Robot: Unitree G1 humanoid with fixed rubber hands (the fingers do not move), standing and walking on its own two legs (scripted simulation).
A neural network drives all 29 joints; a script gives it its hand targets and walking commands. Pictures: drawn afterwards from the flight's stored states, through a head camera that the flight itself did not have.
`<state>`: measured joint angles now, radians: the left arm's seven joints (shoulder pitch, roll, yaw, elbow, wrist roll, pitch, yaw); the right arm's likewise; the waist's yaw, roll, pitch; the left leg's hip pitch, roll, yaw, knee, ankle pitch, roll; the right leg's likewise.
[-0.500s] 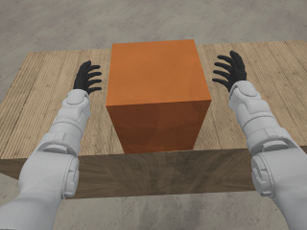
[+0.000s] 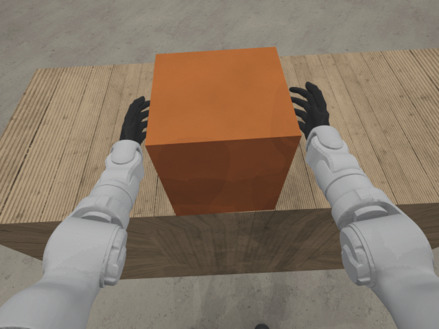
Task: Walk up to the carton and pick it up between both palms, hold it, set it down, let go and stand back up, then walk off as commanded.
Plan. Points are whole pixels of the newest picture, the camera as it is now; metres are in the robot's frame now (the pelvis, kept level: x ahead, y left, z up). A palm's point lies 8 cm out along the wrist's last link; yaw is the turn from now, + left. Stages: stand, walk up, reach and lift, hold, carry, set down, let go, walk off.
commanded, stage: reach and lift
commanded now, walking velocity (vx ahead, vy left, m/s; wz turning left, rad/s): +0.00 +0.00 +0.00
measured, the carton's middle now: (221, 139) +0.46 +0.03 +0.05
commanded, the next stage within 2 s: none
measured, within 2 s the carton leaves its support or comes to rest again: neither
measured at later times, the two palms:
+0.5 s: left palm (140, 138) +0.45 +0.18 +0.07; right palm (303, 128) +0.46 -0.12 +0.08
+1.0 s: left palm (140, 139) +0.45 +0.18 +0.07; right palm (301, 130) +0.46 -0.12 +0.08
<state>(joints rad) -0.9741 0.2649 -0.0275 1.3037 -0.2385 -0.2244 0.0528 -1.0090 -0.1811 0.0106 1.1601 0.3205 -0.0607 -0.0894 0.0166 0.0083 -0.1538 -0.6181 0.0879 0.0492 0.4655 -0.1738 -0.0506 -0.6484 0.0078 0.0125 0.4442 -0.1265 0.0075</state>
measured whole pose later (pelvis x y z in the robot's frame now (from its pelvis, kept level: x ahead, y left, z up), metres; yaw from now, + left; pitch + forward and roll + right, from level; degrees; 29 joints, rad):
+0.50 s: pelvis +0.00 +0.00 +0.00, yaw +0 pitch +20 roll +0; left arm -0.99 0.19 0.13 1.31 -0.17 -0.22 0.10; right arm -1.01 -0.10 -0.05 1.16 0.13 -0.07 -0.15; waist 0.02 0.01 -0.17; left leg -0.64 0.09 0.05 0.47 -0.17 -0.05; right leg -0.67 0.01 0.01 0.45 -0.13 0.01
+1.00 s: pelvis +0.01 +0.01 +0.00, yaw +1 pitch +20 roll -1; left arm -0.99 0.11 0.42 1.34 0.13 -0.29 0.07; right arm -0.93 -0.03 -0.41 1.09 -0.30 -0.18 -0.08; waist 0.02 0.04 -0.17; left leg -0.62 0.09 0.02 0.46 -0.17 -0.05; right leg -0.60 0.01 -0.01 0.36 -0.09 0.01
